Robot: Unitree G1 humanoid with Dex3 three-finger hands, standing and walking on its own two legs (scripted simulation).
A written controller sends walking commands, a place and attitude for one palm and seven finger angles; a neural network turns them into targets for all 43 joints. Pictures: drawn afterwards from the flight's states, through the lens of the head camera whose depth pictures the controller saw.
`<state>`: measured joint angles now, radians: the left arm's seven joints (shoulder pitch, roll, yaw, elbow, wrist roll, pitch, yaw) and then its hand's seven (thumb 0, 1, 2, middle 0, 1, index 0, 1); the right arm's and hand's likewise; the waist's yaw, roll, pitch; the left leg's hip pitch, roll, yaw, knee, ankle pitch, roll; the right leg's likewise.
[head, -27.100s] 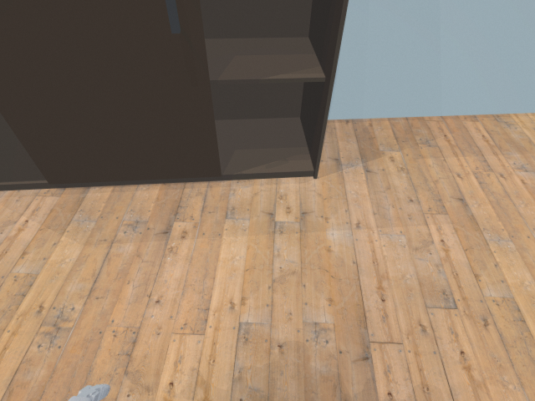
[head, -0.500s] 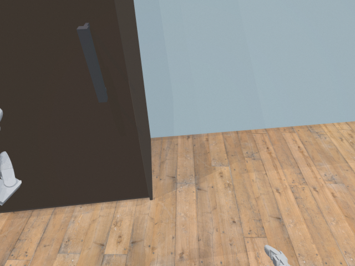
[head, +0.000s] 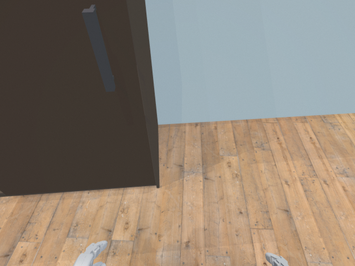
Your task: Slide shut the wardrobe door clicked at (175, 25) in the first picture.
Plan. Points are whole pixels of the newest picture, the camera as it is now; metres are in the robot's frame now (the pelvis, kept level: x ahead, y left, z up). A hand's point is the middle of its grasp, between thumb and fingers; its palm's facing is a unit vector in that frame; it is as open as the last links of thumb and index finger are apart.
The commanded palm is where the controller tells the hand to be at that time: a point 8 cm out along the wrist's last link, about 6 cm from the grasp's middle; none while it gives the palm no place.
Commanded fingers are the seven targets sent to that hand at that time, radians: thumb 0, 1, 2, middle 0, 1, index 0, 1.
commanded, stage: let the arm hang, fingers relaxed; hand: left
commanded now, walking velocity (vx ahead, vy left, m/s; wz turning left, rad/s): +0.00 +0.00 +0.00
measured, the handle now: (102, 51) +0.66 +0.24 +0.17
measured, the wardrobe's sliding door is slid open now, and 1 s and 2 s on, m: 0.00 0.00 0.00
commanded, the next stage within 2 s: look to check the result in 0.86 s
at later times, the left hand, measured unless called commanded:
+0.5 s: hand out of the picture +0.03 +0.24 -0.15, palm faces +0.01 -0.96 -0.28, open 7.3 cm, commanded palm none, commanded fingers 0.00 0.90 0.90 -0.20 -0.30 -0.20 -0.30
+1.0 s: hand out of the picture +0.09 +0.25 -0.14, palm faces -0.02 -0.96 -0.29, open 7.4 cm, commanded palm none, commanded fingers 0.00 0.90 0.90 -0.20 -0.30 -0.20 -0.30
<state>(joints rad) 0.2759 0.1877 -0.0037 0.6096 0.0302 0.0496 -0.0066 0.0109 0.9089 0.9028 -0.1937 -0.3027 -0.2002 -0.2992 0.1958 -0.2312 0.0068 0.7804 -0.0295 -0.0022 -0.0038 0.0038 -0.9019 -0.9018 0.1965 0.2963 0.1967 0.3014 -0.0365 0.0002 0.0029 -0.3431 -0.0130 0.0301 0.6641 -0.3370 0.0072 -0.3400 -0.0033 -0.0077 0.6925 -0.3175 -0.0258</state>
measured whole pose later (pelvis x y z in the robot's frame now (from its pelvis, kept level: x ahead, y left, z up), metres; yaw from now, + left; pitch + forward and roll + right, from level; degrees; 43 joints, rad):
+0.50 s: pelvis +0.01 +0.03 +0.02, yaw -1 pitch -1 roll +0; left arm 0.23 0.24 0.02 1.12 0.01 0.01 0.02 0.00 0.91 0.90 -0.20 -0.30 -0.20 -0.30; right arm 0.26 -0.21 -0.01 1.10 -0.02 0.01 -0.02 0.00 -0.90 -0.90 0.20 0.30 0.20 0.30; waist 0.00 0.01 0.03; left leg -0.19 -0.02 0.04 0.40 -0.19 0.04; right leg -0.17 -0.01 0.01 0.40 -0.20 0.01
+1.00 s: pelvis +0.03 +0.02 +0.03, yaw -1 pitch -1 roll +0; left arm 0.13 0.28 0.02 1.14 0.01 -0.02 0.01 0.01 0.91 0.90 -0.20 -0.30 -0.21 -0.30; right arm 0.12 -0.29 -0.01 1.12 -0.02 -0.01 -0.01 0.00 -0.90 -0.90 0.20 0.30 0.20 0.30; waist -0.01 0.00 0.04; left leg -0.14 -0.02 0.04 0.34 -0.18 0.03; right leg -0.12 -0.01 0.00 0.34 -0.20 0.01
